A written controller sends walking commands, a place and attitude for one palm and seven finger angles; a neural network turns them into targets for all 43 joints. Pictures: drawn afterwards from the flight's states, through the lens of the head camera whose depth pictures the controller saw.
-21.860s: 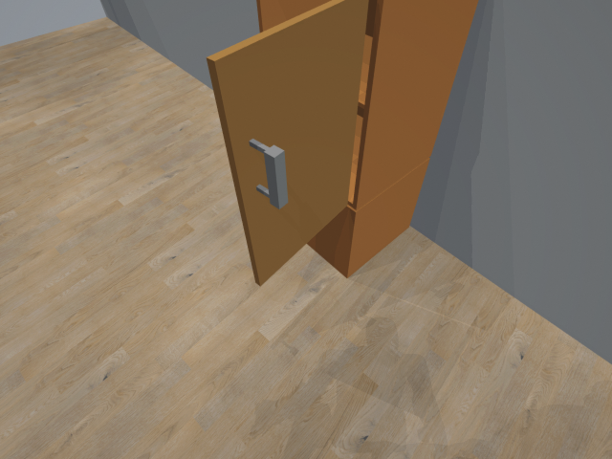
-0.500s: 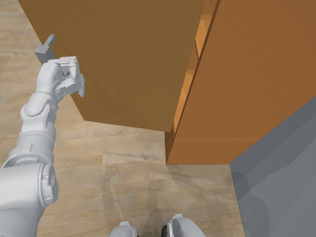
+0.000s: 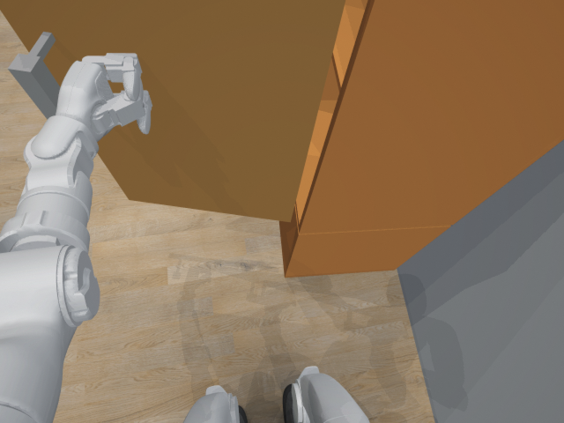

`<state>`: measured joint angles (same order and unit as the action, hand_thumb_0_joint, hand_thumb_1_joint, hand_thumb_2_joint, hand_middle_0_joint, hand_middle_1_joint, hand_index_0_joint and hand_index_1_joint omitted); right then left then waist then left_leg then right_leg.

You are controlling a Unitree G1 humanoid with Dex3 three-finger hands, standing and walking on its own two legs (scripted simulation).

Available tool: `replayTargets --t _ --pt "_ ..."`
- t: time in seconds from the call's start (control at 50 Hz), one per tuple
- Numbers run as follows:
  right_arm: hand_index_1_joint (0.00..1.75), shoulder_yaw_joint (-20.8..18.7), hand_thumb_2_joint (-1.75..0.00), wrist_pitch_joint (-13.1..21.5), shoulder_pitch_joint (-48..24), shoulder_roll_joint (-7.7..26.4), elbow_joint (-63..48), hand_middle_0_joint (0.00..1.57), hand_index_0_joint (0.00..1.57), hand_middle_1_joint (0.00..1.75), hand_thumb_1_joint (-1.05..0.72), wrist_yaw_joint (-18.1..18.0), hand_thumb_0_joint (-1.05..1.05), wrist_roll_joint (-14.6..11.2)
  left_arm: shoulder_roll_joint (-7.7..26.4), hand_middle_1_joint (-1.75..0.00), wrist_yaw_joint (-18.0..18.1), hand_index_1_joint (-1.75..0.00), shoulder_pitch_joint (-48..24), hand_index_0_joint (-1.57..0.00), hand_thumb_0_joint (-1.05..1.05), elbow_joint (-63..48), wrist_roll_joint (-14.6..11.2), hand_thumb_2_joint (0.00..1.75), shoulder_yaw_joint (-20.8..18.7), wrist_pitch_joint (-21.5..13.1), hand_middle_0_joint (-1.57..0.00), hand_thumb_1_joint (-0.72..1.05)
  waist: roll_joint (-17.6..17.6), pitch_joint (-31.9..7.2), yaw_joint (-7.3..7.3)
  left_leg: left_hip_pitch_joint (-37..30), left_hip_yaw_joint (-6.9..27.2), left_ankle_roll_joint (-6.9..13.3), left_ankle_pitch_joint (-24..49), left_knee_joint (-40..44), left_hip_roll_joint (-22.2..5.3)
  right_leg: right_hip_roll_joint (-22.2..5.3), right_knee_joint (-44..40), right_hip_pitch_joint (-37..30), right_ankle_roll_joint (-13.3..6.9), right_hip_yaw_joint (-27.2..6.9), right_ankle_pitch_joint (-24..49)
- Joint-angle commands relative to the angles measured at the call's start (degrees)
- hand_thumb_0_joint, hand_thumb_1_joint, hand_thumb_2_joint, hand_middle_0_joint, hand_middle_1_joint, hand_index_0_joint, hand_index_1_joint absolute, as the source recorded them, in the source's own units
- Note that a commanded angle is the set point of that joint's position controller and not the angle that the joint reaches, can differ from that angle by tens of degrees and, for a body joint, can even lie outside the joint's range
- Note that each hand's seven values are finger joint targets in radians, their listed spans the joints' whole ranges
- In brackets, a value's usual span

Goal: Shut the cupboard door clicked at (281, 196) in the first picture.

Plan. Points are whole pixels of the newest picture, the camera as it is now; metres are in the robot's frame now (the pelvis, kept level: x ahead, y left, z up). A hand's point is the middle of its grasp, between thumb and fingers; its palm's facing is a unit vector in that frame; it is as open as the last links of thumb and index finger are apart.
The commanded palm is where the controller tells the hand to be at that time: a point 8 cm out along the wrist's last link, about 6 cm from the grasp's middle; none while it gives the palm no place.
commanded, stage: push the door shut along its arc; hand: left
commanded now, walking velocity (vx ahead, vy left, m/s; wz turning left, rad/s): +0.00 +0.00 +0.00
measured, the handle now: (60, 90) +0.56 +0.23 +0.09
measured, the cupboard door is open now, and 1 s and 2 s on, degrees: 78 63 63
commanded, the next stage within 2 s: pull the fist back off the door in 0.38 s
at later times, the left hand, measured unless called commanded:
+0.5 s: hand (162, 81) +0.56 +0.10 +0.10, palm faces -0.37 -0.93 -0.02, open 3.4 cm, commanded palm +0.57 +0.13 +0.09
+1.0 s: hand (180, 88) +0.55 +0.08 +0.10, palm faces +0.14 -0.99 -0.01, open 3.1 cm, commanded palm +0.50 +0.12 +0.09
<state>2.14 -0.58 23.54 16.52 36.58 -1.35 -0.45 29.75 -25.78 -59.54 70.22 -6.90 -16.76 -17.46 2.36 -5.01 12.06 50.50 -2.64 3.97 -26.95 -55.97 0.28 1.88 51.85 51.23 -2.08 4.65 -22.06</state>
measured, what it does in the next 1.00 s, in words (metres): stands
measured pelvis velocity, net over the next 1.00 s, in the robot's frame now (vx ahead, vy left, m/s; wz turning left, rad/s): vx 0.01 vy -0.03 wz -0.01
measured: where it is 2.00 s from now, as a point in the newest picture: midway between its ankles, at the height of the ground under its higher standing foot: outside the picture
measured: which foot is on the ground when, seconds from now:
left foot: down 0.00-1.00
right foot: down 0.00-1.00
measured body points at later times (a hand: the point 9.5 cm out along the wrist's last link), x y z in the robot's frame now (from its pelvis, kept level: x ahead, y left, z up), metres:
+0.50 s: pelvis +0.00 -0.01 -0.01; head +0.17 +0.01 +0.41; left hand +0.57 +0.15 +0.10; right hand -0.03 -0.28 -0.11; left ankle -0.01 +0.07 -0.68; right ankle +0.02 -0.10 -0.68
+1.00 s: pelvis +0.01 -0.03 +0.01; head +0.12 -0.04 +0.44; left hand +0.53 +0.13 +0.10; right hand -0.03 -0.27 -0.11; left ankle -0.01 +0.07 -0.68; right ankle +0.02 -0.10 -0.68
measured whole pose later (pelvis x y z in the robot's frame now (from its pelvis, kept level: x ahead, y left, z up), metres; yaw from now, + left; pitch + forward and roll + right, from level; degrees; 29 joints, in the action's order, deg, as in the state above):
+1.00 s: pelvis +0.01 -0.03 +0.01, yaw -1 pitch +21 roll -1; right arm 0.8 -1.1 27.2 14.4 36.1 4.5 3.1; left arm 19.1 7.0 -57.6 71.0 0.1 -22.0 -22.9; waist 3.4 -7.0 12.0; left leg 47.7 -2.7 1.7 -26.3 -52.9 -1.0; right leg 3.5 50.2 49.6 -4.2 4.2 -21.9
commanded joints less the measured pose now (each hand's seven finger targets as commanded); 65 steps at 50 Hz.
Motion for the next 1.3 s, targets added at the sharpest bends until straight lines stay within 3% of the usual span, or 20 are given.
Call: replayTargets --t 0.0,0.02,0.22,0.32,0.46,0.48,0.5,0.54,0.62,0.66,0.68,0.76,0.78,0.86,0.96,1.02,1.06,1.12,1.2,1.28 --pt "0.30 -3.8 -0.90 0.5 10.3 11.0 -2.3 0.20 0.20 0.30 -0.90 -0.9 0.00 0.1 12.5 -1.50 -0.3 -1.50 -29.8 -1.30 0.00 -11.0 -0.7 0.90 -1.1 -2.5 -1.30 0.90 3.9 -28.2 2.36 -21.6 7.8 -1.7 26.8 4.0 -1.5 0.7 -4.4 -9.0 0.2 -3.6 18.1" --pt "0.30 -3.8 -0.90 0.6 10.5 10.8 -1.9 0.20 0.20 0.30 -0.90 -1.1 0.00 0.0 10.1 -1.50 -0.7 -1.50 -31.9 -1.30 0.00 -10.1 -1.1 0.90 0.9 -2.3 -1.30 0.90 4.3 -27.4 3.44 -22.3 8.0 -1.6 27.6 3.5 -1.4 0.9 -4.2 -7.4 0.0 -3.3 18.4" --pt "0.30 -3.7 -0.90 1.5 11.7 11.2 -0.1 0.20 0.20 0.30 -0.90 -1.6 0.00 0.4 10.6 -1.50 -2.9 -1.50 -38.2 -1.30 0.00 -9.5 -0.8 0.90 2.0 -0.9 -1.30 0.90 8.7 -30.1 4.55 -23.7 8.3 -1.6 29.7 1.1 -1.4 1.4 -2.8 -4.0 -0.5 -2.9 18.6" --pt "0.30 -3.7 -0.90 1.9 12.1 11.5 0.6 0.20 0.20 0.30 -0.90 -1.7 0.00 0.6 12.1 -1.50 -3.3 -1.50 -40.3 -1.30 0.00 -8.5 -0.7 0.90 1.4 0.4 -1.30 0.90 7.7 -30.4 5.27 -21.3 7.7 -1.4 28.6 0.0 -1.3 1.7 -2.4 -4.6 -0.6 -2.8 18.9" --pt "0.30 -4.0 -0.90 2.6 12.2 11.5 2.1 0.20 0.20 0.30 -0.90 -1.4 0.00 1.2 8.2 -1.50 -3.1 -1.50 -45.6 -1.30 0.00 -9.3 0.5 0.90 5.0 1.2 -1.30 0.90 10.8 -32.4 6.60 -25.7 9.1 -1.6 31.9 -1.5 -1.8 2.0 -1.2 1.4 -0.6 -2.3 17.6" --pt "0.30 -3.2 -0.90 2.6 14.9 9.6 0.5 0.20 0.20 0.30 -0.90 -0.5 0.00 1.5 12.2 -1.50 8.5 -1.50 -43.0 -1.30 0.00 -7.0 -4.2 0.90 -10.0 3.0 -1.30 0.90 12.4 -33.3 2.82 -20.7 9.2 -2.5 31.6 -0.7 -2.3 1.1 -1.8 -3.0 -0.4 -2.8 19.3" --pt "0.30 -3.1 -0.90 2.6 14.9 9.3 -0.3 0.20 0.20 0.30 -0.90 1.0 0.00 1.8 6.5 -1.50 13.9 -1.50 -39.8 -1.30 0.00 -6.6 -2.7 0.90 -4.7 3.7 -1.30 0.90 11.6 -33.4 3.51 -20.6 9.8 -3.0 33.1 0.5 -2.5 0.9 -1.4 -3.7 0.2 -2.6 20.1" --pt "0.30 -3.8 -0.90 2.3 15.9 8.9 -0.9 0.20 0.20 0.30 -0.90 2.7 0.00 2.9 1.9 -1.50 20.3 -1.50 -35.2 -1.30 0.00 -7.3 -2.5 0.90 -5.1 3.3 -1.30 0.90 7.1 -34.1 3.14 -21.5 9.6 -3.3 36.5 0.4 -2.5 1.1 -1.3 -4.6 0.9 -2.1 21.9" --pt "0.30 -4.5 -0.90 1.8 17.0 7.9 -2.0 0.20 0.20 0.30 -0.90 5.9 0.00 5.6 0.2 -1.50 35.2 -1.50 -33.4 -1.30 0.00 -16.1 6.0 0.90 -4.4 -4.2 -1.30 0.90 7.0 -36.1 1.39 -18.9 7.7 -3.3 38.0 -0.9 -1.8 1.0 -0.1 -8.1 1.0 -2.5 27.1" --pt "0.30 -5.2 -0.90 1.4 17.7 8.2 -0.9 0.20 0.20 0.30 -0.90 7.0 0.00 6.1 0.9 -1.50 37.3 -1.50 -33.5 -1.30 0.00 -19.4 10.4 0.90 -2.6 -8.3 -1.30 0.90 8.1 -38.8 1.43 -22.5 8.2 -3.5 40.2 -0.8 -2.1 1.1 -0.2 -8.6 1.0 -3.0 27.7" --pt "0.30 -5.5 -0.90 1.0 17.3 8.1 -0.8 0.20 0.20 0.30 -0.90 7.4 0.00 5.9 -1.2 -1.50 36.9 -1.50 -33.9 -1.30 0.00 -20.2 11.2 0.90 0.0 -9.5 -1.30 0.90 8.6 -38.7 1.96 -24.1 8.0 -3.5 39.5 -0.3 -2.1 1.2 -1.0 -8.8 1.0 -3.0 27.2" --pt "0.30 -5.8 -0.90 -0.2 16.6 8.4 -0.5 0.20 0.20 0.30 -0.90 6.4 0.00 4.4 0.4 -1.50 33.6 -1.50 -32.5 -1.30 0.00 -16.2 8.9 0.90 -1.8 -8.6 -1.30 0.90 3.8 -37.3 1.98 -21.0 6.3 -2.7 32.5 2.7 -1.0 1.3 -3.8 -16.7 1.3 -4.0 28.5" --pt "0.30 -5.7 -0.90 -0.6 16.4 8.4 -0.6 0.20 0.20 0.30 -0.90 5.9 0.00 4.0 3.3 -1.50 33.2 -1.50 -30.2 -1.30 0.00 -12.7 8.5 0.90 -4.5 -7.5 -1.30 0.90 1.8 -34.7 1.19 -17.3 5.5 -2.5 28.4 3.7 -0.6 1.1 -4.6 -19.2 1.3 -4.4 27.3" --pt "0.30 -4.6 -0.90 -0.6 14.6 7.7 -1.7 0.20 0.20 0.30 -0.90 5.0 0.00 3.4 4.8 -1.50 33.4 -1.50 -27.2 -1.30 0.00 -9.6 7.0 0.90 -6.9 -6.7 -1.30 0.90 -0.1 -27.1 0.20 -10.6 3.6 -1.7 20.6 6.3 0.3 0.7 -6.8 -22.2 1.6 -5.5 24.1" --pt "0.30 -4.7 -0.90 0.3 12.8 7.1 -2.9 0.20 0.20 0.30 -0.90 5.5 0.00 3.4 1.3 -1.50 32.2 -1.50 -18.4 -1.30 0.00 -11.4 6.9 0.90 -4.4 -11.6 -1.30 0.90 -0.4 -26.4 -1.57 -9.7 2.7 -1.7 20.4 6.7 0.7 0.3 -6.4 -24.8 1.4 -6.4 26.2" --pt "0.30 -5.4 -0.90 0.2 12.1 7.2 -3.3 0.20 0.20 0.30 -0.90 5.7 0.00 2.6 -4.5 -1.50 29.9 -1.50 -12.5 -1.30 0.00 -9.8 6.2 0.90 -0.1 -11.1 -1.30 0.90 -2.2 -25.0 -1.35 -10.5 2.0 -1.6 19.3 7.1 0.9 0.3 -7.3 -24.5 1.5 -6.3 25.9" --pt "0.30 -5.4 -0.90 -0.3 11.4 7.8 -3.5 0.20 0.20 0.30 -0.90 5.3 0.00 2.0 -3.2 -1.50 28.7 -1.50 -11.9 -1.30 0.00 -9.7 4.6 0.90 -0.8 -9.5 -1.30 0.90 -4.5 -22.9 -1.55 -8.2 1.6 -1.6 15.5 7.8 1.1 -0.2 -9.0 -25.5 1.9 -7.3 22.5" --pt "0.30 -5.7 -0.90 -0.2 9.4 7.3 -4.2 0.20 0.20 0.30 -0.90 4.5 0.00 1.4 -4.8 -1.50 28.3 -1.50 -16.9 -1.30 0.00 -17.4 1.8 0.90 -0.1 -10.0 -1.30 0.90 -1.2 -24.9 -1.71 -10.9 1.0 -1.5 14.7 8.2 1.5 -0.6 -10.3 -26.7 2.0 -8.4 21.4" --pt "0.30 -5.7 -0.90 1.0 7.0 6.1 -3.3 0.20 0.20 0.30 -0.90 3.8 0.00 1.5 -5.6 -1.50 29.4 -1.50 -20.7 -1.30 0.00 -27.6 1.6 0.90 1.9 -15.4 -1.30 0.90 4.0 -31.1 -2.38 -17.0 2.1 -1.6 18.4 7.3 1.2 -0.5 -7.8 -26.3 1.5 -7.7 24.1" --pt "0.30 -5.6 -0.90 1.3 6.1 6.4 -1.5 0.20 0.20 0.30 -0.90 3.5 0.00 1.4 -5.2 -1.50 30.5 -1.50 -17.2 -1.30 0.00 -22.4 3.9 0.90 3.0 -15.6 -1.30 0.90 0.6 -25.7 -1.44 -14.9 2.7 -1.5 15.0 7.4 0.9 -0.7 -8.0 -22.8 1.9 -7.4 20.1"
